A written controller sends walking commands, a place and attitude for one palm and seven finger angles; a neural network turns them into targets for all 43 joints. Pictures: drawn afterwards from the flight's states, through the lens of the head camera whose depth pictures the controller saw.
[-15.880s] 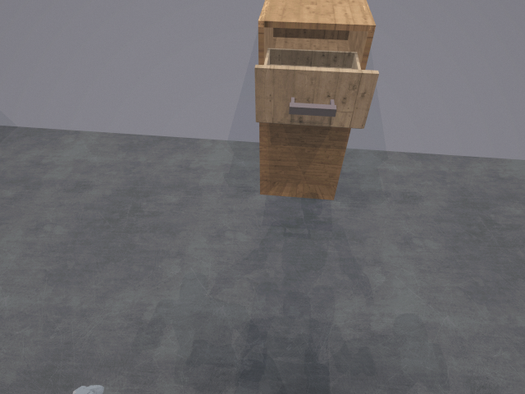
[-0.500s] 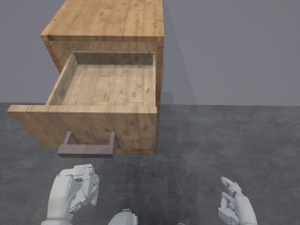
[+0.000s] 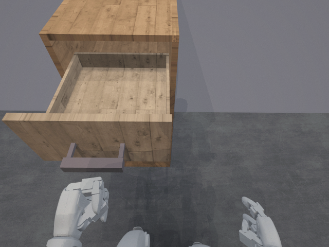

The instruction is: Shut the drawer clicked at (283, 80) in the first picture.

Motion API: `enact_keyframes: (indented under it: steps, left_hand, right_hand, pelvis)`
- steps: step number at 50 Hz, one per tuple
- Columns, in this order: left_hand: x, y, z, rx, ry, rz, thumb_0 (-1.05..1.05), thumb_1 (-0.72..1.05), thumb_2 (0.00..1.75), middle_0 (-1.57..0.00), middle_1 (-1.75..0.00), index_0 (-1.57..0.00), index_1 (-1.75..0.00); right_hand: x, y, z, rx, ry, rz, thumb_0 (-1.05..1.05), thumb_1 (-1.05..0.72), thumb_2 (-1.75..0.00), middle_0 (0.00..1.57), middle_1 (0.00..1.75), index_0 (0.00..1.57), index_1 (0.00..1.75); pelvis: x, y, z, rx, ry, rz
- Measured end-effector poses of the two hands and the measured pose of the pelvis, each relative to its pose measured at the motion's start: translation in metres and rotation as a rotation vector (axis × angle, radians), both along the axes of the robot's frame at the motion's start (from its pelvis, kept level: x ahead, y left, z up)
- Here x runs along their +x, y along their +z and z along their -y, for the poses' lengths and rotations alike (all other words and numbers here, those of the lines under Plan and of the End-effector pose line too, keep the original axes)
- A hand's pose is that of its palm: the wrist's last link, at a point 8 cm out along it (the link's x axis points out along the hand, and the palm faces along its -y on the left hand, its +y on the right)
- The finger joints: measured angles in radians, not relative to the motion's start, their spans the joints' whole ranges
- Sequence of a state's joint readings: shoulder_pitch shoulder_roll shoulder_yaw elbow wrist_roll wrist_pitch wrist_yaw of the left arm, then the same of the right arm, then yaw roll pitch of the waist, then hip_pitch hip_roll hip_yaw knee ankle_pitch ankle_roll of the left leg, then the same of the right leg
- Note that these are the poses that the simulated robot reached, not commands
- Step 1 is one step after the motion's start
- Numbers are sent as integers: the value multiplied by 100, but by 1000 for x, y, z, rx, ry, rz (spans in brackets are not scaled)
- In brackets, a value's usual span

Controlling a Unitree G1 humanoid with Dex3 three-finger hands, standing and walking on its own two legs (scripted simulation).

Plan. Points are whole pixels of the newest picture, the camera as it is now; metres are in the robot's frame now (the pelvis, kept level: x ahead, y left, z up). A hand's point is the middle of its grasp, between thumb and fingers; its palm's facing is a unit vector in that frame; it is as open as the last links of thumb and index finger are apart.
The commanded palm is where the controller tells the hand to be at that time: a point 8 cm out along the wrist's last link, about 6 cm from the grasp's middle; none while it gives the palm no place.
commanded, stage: push the drawer shut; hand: left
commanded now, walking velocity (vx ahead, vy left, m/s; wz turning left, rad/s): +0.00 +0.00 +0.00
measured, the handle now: (95, 156) +0.31 +0.18 +0.06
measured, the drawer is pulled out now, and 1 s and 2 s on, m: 0.29 0.22 0.09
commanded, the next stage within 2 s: none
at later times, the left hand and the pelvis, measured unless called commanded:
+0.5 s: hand (109, 188) +0.24 +0.13 +0.06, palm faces +0.00 -1.00 -0.04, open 3.0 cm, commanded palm +0.23 +0.19 +0.06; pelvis +0.00 +0.00 +0.00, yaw +0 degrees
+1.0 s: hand (113, 161) +0.30 +0.13 +0.06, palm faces -0.01 -1.00 -0.05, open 2.9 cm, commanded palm +0.29 +0.19 +0.06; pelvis -0.01 +0.00 +0.01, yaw +0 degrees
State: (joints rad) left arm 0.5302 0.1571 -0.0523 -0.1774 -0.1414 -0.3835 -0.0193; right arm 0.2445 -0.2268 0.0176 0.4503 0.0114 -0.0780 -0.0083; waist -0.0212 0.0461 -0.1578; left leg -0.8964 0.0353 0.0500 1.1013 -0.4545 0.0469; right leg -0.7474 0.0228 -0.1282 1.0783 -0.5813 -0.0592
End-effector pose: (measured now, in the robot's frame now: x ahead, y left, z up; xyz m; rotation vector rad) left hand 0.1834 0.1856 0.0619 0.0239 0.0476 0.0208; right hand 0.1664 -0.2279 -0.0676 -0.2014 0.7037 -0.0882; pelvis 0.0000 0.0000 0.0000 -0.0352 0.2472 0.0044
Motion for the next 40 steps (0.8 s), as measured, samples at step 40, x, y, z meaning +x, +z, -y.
enact_keyframes:
  steps: [40]
  left_hand:
    - [70, -2, 2, 26, -25, 48, -3, 85, 95, -140, -159, -140, -160]
  right_hand:
    - [-17, -9, 9, -18, 1, -85, 1, -90, -90, 20, 30, 20, 30]
  pelvis:
    - [-8, 6, 3, 2, 9, 11]
